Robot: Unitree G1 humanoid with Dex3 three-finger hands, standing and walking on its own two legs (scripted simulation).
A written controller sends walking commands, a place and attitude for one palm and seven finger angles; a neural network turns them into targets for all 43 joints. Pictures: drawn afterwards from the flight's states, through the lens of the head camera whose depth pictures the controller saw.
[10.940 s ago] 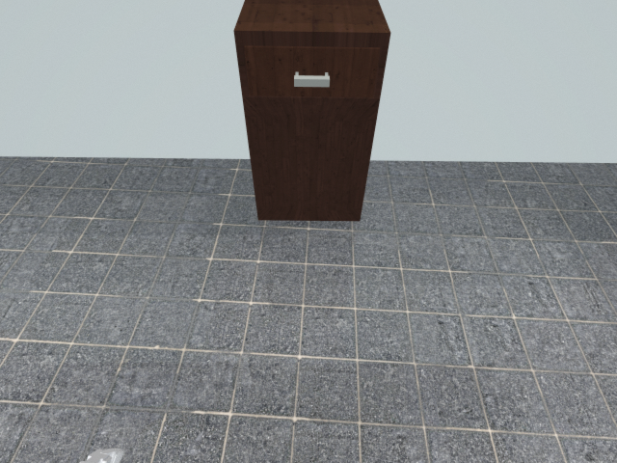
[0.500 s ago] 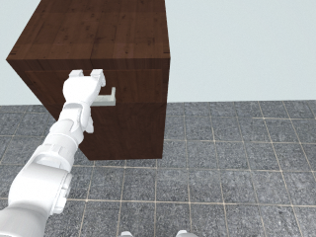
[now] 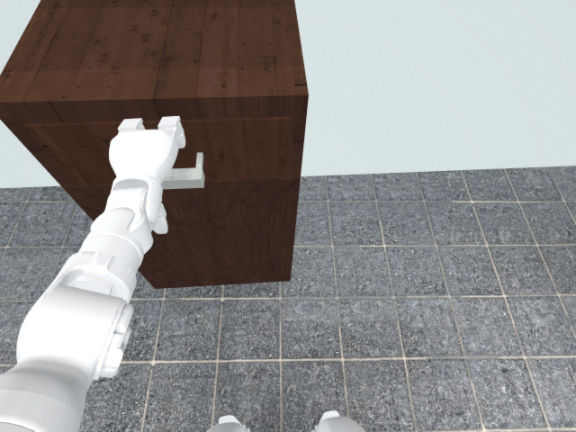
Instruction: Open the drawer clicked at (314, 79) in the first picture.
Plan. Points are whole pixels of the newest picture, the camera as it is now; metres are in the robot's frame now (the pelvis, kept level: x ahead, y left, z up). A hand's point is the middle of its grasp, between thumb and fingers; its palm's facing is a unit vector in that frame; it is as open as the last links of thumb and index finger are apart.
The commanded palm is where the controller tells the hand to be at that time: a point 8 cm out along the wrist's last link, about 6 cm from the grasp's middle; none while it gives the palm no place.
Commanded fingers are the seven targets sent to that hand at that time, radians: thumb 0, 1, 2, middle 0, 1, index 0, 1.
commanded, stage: move the hooked fingers above the handle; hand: left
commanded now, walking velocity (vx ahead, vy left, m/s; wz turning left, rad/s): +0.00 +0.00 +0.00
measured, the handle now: (171, 169) +0.55 +0.16 -0.04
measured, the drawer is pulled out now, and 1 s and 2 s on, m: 0.00 0.00 0.00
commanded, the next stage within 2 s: lower the fingers behind the handle in 0.30 s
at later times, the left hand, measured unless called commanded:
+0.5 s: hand (165, 173) +0.50 +0.15 +0.02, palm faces -0.04 -0.02 -1.00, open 13.9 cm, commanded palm +0.48 +0.16 +0.07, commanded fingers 0.00 -0.50 0.30 -0.30 -1.20 -0.30 -1.20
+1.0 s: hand (157, 193) +0.49 +0.17 -0.02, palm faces -0.07 -0.02 -1.00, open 13.8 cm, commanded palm +0.48 +0.17 +0.04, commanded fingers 0.00 -0.50 0.30 -0.30 -1.20 -0.30 -1.20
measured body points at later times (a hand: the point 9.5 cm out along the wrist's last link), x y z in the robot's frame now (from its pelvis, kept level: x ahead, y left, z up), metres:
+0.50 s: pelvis +0.00 -0.01 +0.00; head +0.10 -0.02 +0.44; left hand +0.49 +0.15 +0.08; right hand +0.02 -0.28 -0.13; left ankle +0.00 +0.09 -0.70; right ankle -0.02 -0.12 -0.70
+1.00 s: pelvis +0.00 -0.01 -0.02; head +0.12 -0.01 +0.42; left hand +0.49 +0.17 +0.04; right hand +0.00 -0.28 -0.14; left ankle +0.00 +0.09 -0.70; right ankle -0.02 -0.12 -0.70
